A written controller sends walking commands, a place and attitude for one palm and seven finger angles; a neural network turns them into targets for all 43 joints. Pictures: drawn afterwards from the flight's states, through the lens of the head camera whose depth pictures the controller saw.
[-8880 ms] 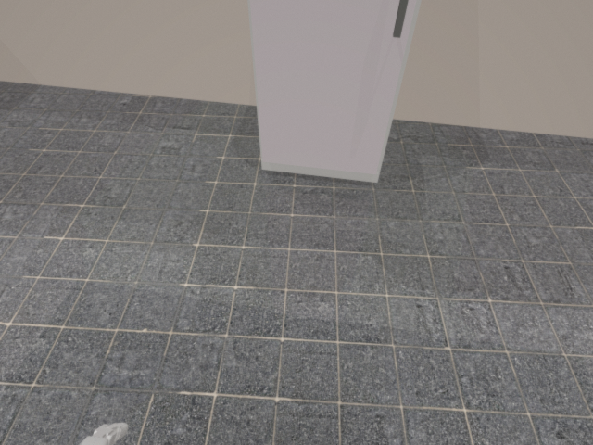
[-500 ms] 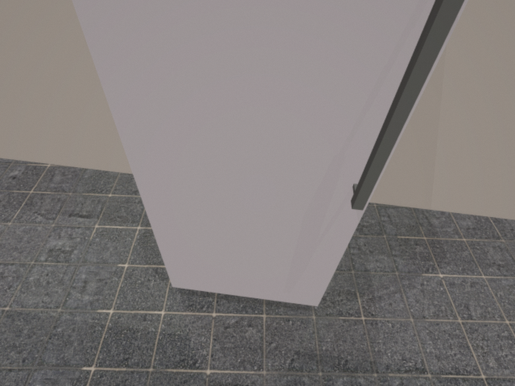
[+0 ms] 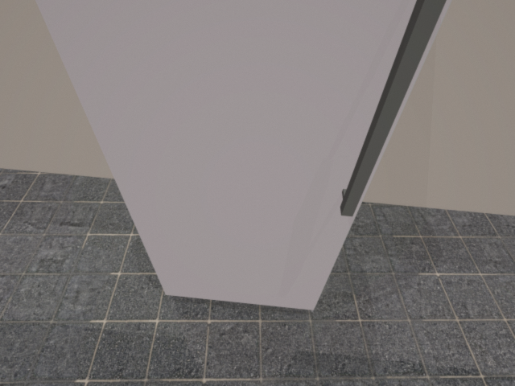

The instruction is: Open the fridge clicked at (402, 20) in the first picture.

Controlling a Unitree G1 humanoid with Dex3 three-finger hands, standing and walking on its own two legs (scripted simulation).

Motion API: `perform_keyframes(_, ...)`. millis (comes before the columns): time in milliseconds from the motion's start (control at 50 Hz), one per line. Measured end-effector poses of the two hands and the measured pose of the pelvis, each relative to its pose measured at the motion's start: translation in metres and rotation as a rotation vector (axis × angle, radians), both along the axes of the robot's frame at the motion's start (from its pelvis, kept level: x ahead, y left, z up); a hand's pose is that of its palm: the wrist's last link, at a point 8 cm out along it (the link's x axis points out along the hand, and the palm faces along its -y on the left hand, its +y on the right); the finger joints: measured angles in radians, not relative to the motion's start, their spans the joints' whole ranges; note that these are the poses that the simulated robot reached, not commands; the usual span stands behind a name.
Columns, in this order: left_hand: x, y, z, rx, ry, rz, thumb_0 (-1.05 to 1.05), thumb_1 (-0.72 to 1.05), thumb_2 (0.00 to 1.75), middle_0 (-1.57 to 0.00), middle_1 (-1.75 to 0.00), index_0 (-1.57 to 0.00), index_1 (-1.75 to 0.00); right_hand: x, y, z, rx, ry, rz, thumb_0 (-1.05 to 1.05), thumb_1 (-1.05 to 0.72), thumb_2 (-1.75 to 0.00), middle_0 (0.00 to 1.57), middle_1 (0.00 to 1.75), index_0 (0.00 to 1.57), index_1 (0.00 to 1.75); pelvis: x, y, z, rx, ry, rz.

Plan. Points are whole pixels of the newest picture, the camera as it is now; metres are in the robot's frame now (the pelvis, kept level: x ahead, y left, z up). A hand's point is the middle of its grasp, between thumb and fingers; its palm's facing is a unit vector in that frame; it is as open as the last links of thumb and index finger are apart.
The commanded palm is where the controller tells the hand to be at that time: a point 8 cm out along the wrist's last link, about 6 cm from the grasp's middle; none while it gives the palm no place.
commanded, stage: look again from close up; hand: right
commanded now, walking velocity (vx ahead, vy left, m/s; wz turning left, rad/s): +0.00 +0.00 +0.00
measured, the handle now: (381, 111) +0.48 -0.16 +0.20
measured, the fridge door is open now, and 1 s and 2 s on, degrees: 0 0 0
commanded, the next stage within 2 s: raise the hand to about handle height in 0.88 s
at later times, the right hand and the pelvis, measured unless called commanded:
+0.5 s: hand out of the picture +0.04 -0.18 -0.17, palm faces +0.02 +0.98 -0.21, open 7.4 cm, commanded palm none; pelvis +0.02 +0.00 +0.00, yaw +0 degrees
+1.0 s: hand out of the picture +0.03 -0.18 -0.18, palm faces +0.02 +0.98 -0.21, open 7.4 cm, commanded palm +0.11 -0.23 -0.07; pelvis +0.01 +0.00 +0.00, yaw +0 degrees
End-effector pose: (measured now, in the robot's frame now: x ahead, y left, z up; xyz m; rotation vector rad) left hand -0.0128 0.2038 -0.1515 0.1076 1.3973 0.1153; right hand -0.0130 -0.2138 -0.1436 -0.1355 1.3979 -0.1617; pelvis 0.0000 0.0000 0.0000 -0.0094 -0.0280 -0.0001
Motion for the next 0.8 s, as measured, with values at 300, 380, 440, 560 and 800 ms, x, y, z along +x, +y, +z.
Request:
perform_keyframes(300, 0.016, 0.011, 0.004, 0.035, -0.001, -0.007, 0.0, 0.91, 0.9, -0.2, -0.3, -0.2, -0.3, 0.028, -0.011, 0.001, -0.016, -0.026, 0.016, 0.01, -0.91, -0.89, 0.2, 0.3, 0.2, 0.29, 0.012, -0.001, 0.0, 0.002, 0.002, 0.0)
perform_keyframes(380, 0.018, 0.011, 0.003, 0.033, 0.003, -0.007, 0.0, 0.91, 0.9, -0.2, -0.3, -0.2, -0.3, 0.035, -0.013, 0.001, -0.02, -0.037, 0.021, 0.0, -0.91, -0.89, 0.2, 0.3, 0.2, 0.29, 0.014, -0.001, 0.0, 0.002, 0.003, 0.0)
perform_keyframes(440, 0.019, 0.011, 0.003, 0.032, 0.004, -0.006, 0.0, 0.9, 0.9, -0.2, -0.3, -0.2, -0.3, 0.04, -0.014, 0.002, -0.022, -0.045, 0.024, 0.0, -0.91, -0.89, 0.2, 0.3, 0.2, 0.29, 0.016, -0.001, 0.0, 0.002, 0.003, 0.0)
perform_keyframes(560, 0.022, 0.011, 0.004, 0.034, 0.002, -0.005, 0.0, 0.9, 0.9, -0.2, -0.3, -0.2, -0.3, 0.047, -0.015, 0.002, -0.025, -0.06, 0.028, 0.0, -0.91, -0.89, 0.2, 0.3, 0.2, 0.29, 0.018, -0.001, 0.0, 0.002, 0.001, 0.0)
perform_keyframes(800, 0.025, 0.015, 0.006, 0.048, -0.007, -0.006, 0.0, 0.9, 0.9, -0.2, -0.3, -0.2, -0.3, 0.048, -0.015, 0.0, -0.018, -0.064, 0.027, 0.0, -0.91, -0.89, 0.2, 0.3, 0.2, 0.29, 0.018, -0.001, 0.001, 0.004, -0.002, -0.001)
